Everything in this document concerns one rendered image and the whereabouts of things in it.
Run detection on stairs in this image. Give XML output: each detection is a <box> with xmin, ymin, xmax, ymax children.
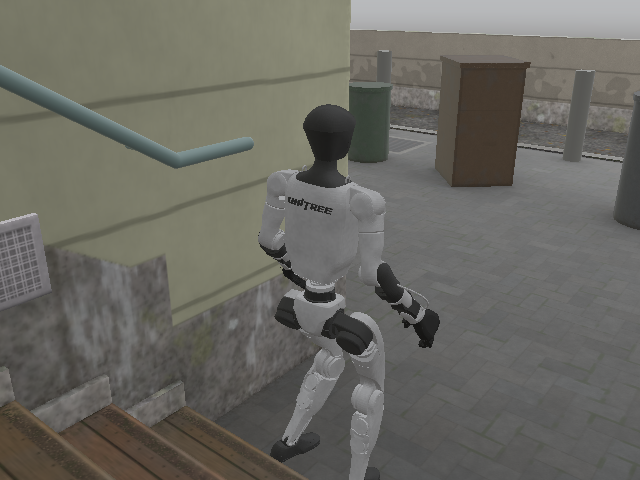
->
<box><xmin>0</xmin><ymin>400</ymin><xmax>309</xmax><ymax>480</ymax></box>

